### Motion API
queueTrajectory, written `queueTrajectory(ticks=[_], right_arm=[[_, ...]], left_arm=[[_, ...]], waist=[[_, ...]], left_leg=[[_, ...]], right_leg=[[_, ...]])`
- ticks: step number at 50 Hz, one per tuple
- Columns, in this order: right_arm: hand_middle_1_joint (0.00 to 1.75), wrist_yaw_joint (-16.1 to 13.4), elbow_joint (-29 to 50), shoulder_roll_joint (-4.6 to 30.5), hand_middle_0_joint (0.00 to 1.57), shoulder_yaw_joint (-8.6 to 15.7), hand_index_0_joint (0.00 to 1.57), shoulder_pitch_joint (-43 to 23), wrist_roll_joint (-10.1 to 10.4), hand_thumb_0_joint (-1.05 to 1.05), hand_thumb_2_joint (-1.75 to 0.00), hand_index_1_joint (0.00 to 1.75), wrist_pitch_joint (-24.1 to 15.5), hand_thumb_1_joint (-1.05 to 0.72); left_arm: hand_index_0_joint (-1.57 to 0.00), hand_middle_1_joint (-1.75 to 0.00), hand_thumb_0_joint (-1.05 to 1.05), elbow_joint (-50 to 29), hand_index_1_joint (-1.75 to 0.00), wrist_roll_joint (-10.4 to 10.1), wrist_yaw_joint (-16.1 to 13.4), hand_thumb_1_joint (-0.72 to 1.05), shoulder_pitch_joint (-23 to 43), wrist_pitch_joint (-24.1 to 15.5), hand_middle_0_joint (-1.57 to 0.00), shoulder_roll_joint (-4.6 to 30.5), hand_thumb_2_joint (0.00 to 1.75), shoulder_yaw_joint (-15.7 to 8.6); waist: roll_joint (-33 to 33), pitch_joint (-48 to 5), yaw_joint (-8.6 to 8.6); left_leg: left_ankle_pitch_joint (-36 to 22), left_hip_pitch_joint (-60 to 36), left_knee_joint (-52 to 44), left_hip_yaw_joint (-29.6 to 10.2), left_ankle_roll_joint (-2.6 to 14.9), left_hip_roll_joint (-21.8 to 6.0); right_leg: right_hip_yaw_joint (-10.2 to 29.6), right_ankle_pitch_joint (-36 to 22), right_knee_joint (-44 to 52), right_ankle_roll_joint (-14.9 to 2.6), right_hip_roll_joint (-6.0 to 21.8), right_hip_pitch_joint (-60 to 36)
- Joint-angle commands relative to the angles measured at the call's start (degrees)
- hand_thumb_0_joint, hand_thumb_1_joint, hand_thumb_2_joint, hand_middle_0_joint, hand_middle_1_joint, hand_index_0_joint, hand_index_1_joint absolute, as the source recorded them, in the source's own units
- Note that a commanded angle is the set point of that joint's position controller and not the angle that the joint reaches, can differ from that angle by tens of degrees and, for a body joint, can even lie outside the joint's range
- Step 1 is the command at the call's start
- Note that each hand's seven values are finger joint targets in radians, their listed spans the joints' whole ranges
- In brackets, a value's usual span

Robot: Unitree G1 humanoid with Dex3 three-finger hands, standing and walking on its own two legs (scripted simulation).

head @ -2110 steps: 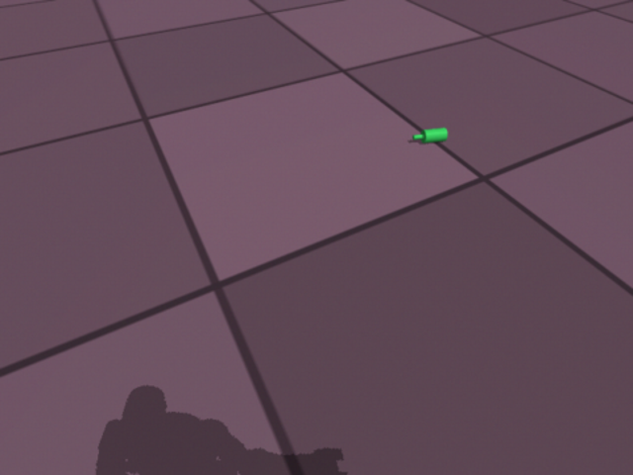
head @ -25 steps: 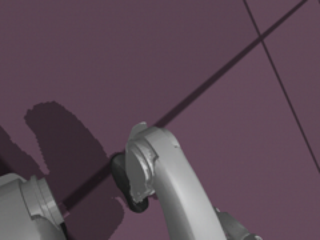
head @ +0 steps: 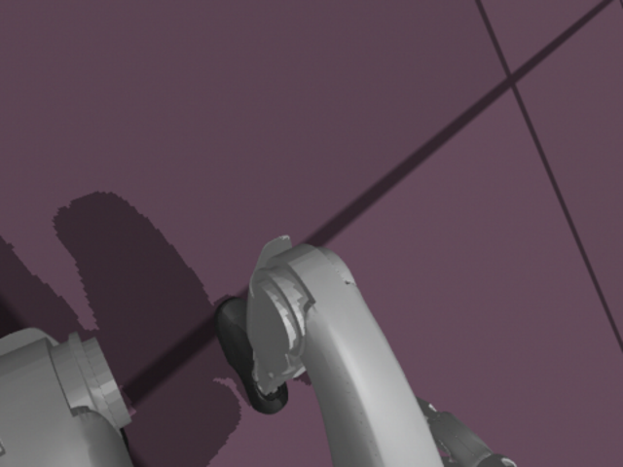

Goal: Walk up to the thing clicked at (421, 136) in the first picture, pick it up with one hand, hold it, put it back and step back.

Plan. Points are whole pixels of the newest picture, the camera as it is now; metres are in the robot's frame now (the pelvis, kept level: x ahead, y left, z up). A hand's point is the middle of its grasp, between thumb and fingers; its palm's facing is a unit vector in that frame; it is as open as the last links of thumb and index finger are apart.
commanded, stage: close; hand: left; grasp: from above
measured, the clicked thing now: out of the picture +0.49 +0.34 -0.28
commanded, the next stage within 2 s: settle in 0.30 s
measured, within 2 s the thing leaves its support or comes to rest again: leaves its support in 0.70 s
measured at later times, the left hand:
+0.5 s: hand out of the picture +0.48 +0.30 -0.26, palm faces -0.47 -0.10 -0.88, open 10.1 cm
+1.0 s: hand out of the picture +0.48 +0.33 -0.19, palm faces -0.44 -0.06 -0.89, open 10.0 cm
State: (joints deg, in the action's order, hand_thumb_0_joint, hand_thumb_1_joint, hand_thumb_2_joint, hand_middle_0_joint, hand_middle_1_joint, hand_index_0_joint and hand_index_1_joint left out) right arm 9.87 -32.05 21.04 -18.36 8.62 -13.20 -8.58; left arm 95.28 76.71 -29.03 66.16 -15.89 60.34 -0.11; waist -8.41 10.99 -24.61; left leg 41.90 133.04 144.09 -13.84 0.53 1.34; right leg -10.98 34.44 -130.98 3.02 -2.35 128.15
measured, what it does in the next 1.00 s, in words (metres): stands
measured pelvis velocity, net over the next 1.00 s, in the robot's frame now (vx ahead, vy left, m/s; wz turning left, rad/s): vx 0.00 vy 0.00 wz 0.04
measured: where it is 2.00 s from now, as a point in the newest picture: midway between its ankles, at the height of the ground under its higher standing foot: (192, 424)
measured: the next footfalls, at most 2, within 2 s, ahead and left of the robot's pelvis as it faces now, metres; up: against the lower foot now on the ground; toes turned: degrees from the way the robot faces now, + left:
none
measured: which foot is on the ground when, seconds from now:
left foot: down 0.00-1.00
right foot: down 0.00-1.00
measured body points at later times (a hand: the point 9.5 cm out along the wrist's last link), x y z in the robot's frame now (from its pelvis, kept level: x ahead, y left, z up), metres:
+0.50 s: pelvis +0.00 +0.00 +0.00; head +0.29 +0.13 +0.31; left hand +0.50 +0.31 -0.21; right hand +0.04 -0.25 -0.04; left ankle +0.06 +0.12 -0.28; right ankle +0.13 -0.12 -0.28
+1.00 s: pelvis +0.00 +0.00 +0.01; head +0.26 +0.12 +0.36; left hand +0.50 +0.33 -0.14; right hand +0.07 -0.27 -0.05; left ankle +0.06 +0.12 -0.28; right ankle +0.13 -0.12 -0.28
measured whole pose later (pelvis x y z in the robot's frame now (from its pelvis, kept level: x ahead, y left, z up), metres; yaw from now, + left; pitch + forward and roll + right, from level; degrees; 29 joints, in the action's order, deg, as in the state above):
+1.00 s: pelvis +0.00 +0.00 +0.01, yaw +2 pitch +33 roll -14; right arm 11.1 -33.3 20.2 -11.4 11.0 -9.6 -5.1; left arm 77.3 72.6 -17.8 58.8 -11.4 51.1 -0.5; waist -2.1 3.1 -19.3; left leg 41.4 133.8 140.8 -11.2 0.5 2.0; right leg -9.0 35.6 -130.0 2.0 -0.9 129.2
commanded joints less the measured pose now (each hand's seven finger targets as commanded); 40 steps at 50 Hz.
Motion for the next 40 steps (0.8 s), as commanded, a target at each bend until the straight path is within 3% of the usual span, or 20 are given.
queueTrajectory(ticks=[1,4,5,7,9,12,14,20,21,22,23,28,29,31,33,36,38,39,40], right_arm=[[0.3,-0.8,-1.4,18.7,0.2,5.7,0.2,12.4,0.3,0.0,-0.9,0.3,0.0,-0.9],[0.3,-0.5,-2.1,18.7,0.2,5.3,0.2,11.9,0.2,0.0,-0.9,0.3,-0.1,-0.9],[0.3,-0.4,-1.9,18.8,0.2,5.3,0.2,12.0,0.3,0.0,-0.9,0.3,-0.2,-0.9],[0.3,-0.2,-2.3,18.7,0.2,5.0,0.2,12.5,0.2,0.0,-0.9,0.3,-0.4,-0.9],[0.3,-0.3,-1.7,19.4,0.2,5.7,0.2,12.2,0.2,0.0,-0.9,0.3,-0.6,-0.9],[0.3,-0.2,-1.2,19.2,0.2,5.4,0.2,12.1,0.2,0.0,-0.9,0.3,-1.0,-0.9],[0.3,-0.2,-1.4,19.3,0.2,5.4,0.2,12.1,0.4,0.0,-0.9,0.3,-1.2,-0.9],[0.3,-0.4,-1.2,19.7,0.2,5.4,0.2,12.9,0.6,0.0,-0.9,0.3,-1.1,-0.9],[0.3,-0.4,-1.1,19.5,0.2,5.5,0.2,12.6,0.7,0.0,-0.91,0.3,-1.2,-0.92],[0.3,-0.5,-1.2,19.8,0.2,5.4,0.2,12.9,0.7,0.0,-0.9,0.3,-1.0,-0.92],[0.3,-0.6,-0.9,19.6,0.2,5.5,0.2,12.8,0.8,0.0,-0.9,0.3,-1.0,-0.92],[0.3,-0.9,-0.8,19.7,0.2,6.0,0.2,12.9,1.2,0.0,-0.91,0.3,-0.6,-0.92],[0.3,-0.8,-0.6,19.4,0.2,6.2,0.2,13.3,1.1,0.0,-0.91,0.3,-0.6,-0.92],[0.3,-0.8,-1.0,20.3,0.2,7.1,0.2,13.5,1.4,0.0,-0.91,0.3,-0.2,-0.92],[0.3,-0.4,-1.4,19.5,0.2,7.0,0.2,14.6,1.1,0.0,-0.91,0.3,0.3,-0.92],[0.3,-0.4,-0.8,19.4,0.2,8.5,0.2,13.9,1.5,0.0,-0.91,0.3,1.4,-0.92],[0.3,-0.2,-0.5,19.1,0.2,9.5,0.2,13.8,1.8,0.0,-0.91,0.3,1.6,-0.92],[0.3,0.1,0.2,18.3,0.2,9.6,0.2,13.0,2.1,0.0,-0.91,0.3,1.6,-0.92],[0.3,0.2,-1.0,18.3,0.2,10.2,0.2,14.2,2.3,0.0,-0.9,0.3,1.9,-0.91]], left_arm=[[-0.83,-0.66,0.0,-7.1,-0.64,0.0,-3.2,0.49,15.5,-0.4,-0.81,9.2,0.64,-0.2],[-0.86,-0.64,0.0,-5.4,-0.62,0.0,-4.0,0.52,14.9,0.1,-0.85,8.6,0.65,-0.6],[-0.88,-0.65,0.0,-3.9,-0.63,0.0,-4.0,0.55,13.7,0.5,-0.87,7.8,0.67,0.2],[-0.89,-0.64,0.0,-6.0,-0.62,0.0,-4.5,0.56,15.3,0.7,-0.88,9.6,0.65,-1.1],[-0.92,-0.61,0.0,-5.8,-0.6,0.2,-4.6,0.59,15.7,1.0,-0.91,9.7,0.65,-1.0],[-0.95,-0.64,0.0,-4.1,-0.62,-0.1,-4.5,0.64,15.0,1.4,-0.93,8.8,0.64,0.0],[-0.96,-0.63,0.0,-5.9,-0.61,-0.2,-4.3,0.64,16.4,1.4,-0.94,10.0,0.64,-0.5],[-0.99,-0.61,0.0,-5.9,-0.59,-0.6,-3.7,0.68,15.9,2.1,-0.98,10.8,0.65,-1.4],[-0.99,-0.63,0.0,-4.9,-0.61,-1.0,-3.5,0.61,16.0,2.0,-0.97,9.1,0.64,-0.3],[-1.01,-0.6,0.0,-3.1,-0.59,-1.1,-3.6,0.63,14.1,2.3,-0.99,10.6,0.66,-1.6],[-1.03,-0.61,0.0,-5.6,-0.59,-1.0,-3.2,0.65,15.9,2.1,-1.01,10.0,0.65,-0.6],[-1.04,-0.59,0.0,-9.2,-0.57,-1.0,-1.8,0.66,15.6,2.7,-1.02,12.3,0.64,-2.6],[-1.04,-0.58,0.0,-11.9,-0.56,-1.0,-1.2,0.66,16.5,2.6,-1.02,10.7,0.64,-1.6],[-1.08,-0.57,0.0,-12.9,-0.56,-1.2,-0.9,0.71,14.5,2.7,-1.06,12.7,0.64,-4.1],[-1.08,-0.56,0.0,-14.9,-0.55,-1.1,0.0,0.71,13.2,2.9,-1.07,13.4,0.64,-6.0],[-1.12,-0.55,0.0,-19.5,-0.55,-1.4,1.4,0.75,13.0,2.9,-1.11,13.0,0.68,-6.7],[-1.12,-0.57,0.0,-22.7,-0.56,-2.1,2.7,0.77,12.2,3.0,-1.11,10.7,0.68,-6.2],[-1.13,-0.55,0.0,-24.9,-0.54,-2.4,3.4,0.78,12.2,2.9,-1.13,7.9,0.67,-4.1],[-1.14,-0.54,0.0,-25.3,-0.53,-2.5,3.9,0.8,12.1,3.1,-1.12,9.7,0.64,-5.7]], waist=[[34.0,-36.3,-4.24],[33.7,-37.1,-4.35],[32.6,-34.6,-5.06],[33.8,-36.6,-4.67],[33.6,-35.5,-4.19],[31.9,-34.3,-5.07],[33.3,-35.5,-4.45],[32.5,-37.0,-4.79],[31.5,-35.6,-4.82],[30.9,-35.6,-4.77],[31.3,-35.1,-4.59],[35.2,-39.2,-2.94],[36.2,-39.5,-3.09],[38.0,-42.0,-1.82],[38.8,-42.7,-1.68],[39.7,-44.8,-0.27],[40.9,-45.8,0.54],[41.2,-47.2,1.08],[41.4,-48.4,0.99]], left_leg=[[-14.4,-29.2,-16.2,4.0,-0.82,-2.8],[-17.0,-30.1,-16.1,3.0,-1.24,-3.1],[-16.4,-28.8,-16.0,3.4,-1.04,-3.0],[-17.7,-29.2,-16.3,3.6,-0.99,-3.1],[-16.6,-28.5,-16.1,3.7,-1.07,-3.0],[-13.5,-27.1,-16.5,4.1,-0.57,-2.8],[-13.9,-27.1,-16.5,4.1,-0.63,-2.8],[-14.0,-27.3,-16.3,4.1,-0.51,-2.8],[-13.0,-25.9,-16.3,4.2,-0.35,-2.7],[-13.0,-25.8,-16.7,4.0,-0.46,-2.8],[-12.4,-25.1,-16.4,4.4,-0.4,-2.7],[-15.1,-28.8,-16.5,4.3,-0.96,-2.7],[-16.5,-30.8,-16.3,4.5,-1.14,-2.8],[-18.7,-32.3,-16.6,4.0,-1.69,-2.8],[-21.1,-32.4,-15.5,4.5,-1.68,-2.7],[-19.9,-31.6,-16.0,5.7,-1.42,-2.2],[-20.3,-33.1,-16.6,5.7,-1.54,-2.2],[-20.5,-34.2,-17.1,5.9,-1.57,-2.2],[-20.7,-34.8,-17.3,6.0,-1.36,-2.2]], right_leg=[[-4.6,-12.1,9.2,-4.7,-2.1,-20.6],[-5.1,-13.9,8.8,-4.68,-1.9,-20.2],[-4.9,-13.5,8.9,-4.61,-2.0,-20.2],[-4.6,-15.0,9.3,-4.52,-2.1,-22.0],[-4.6,-13.8,9.3,-4.82,-1.9,-20.4],[-4.3,-12.0,9.7,-4.62,-2.2,-20.9],[-4.4,-12.1,9.8,-4.65,-2.0,-20.9],[-4.2,-12.1,10.0,-4.57,-1.8,-22.3],[-4.3,-11.7,10.1,-4.59,-2.0,-21.8],[-4.4,-11.6,10.4,-4.51,-1.9,-22.8],[-4.1,-11.2,10.3,-4.61,-2.1,-21.9],[-4.0,-12.4,9.8,-5.14,-1.6,-21.7],[-3.9,-13.3,9.5,-5.22,-1.6,-20.9],[-4.2,-14.3,9.0,-5.58,-1.4,-20.8],[-3.9,-15.8,9.1,-5.68,-1.1,-21.7],[-3.4,-14.8,9.9,-6.08,-1.4,-22.5],[-3.2,-14.5,10.0,-6.3,-1.3,-21.2],[-3.1,-14.5,9.8,-6.35,-1.4,-20.9],[-2.8,-14.7,10.1,-6.06,-1.3,-21.8]])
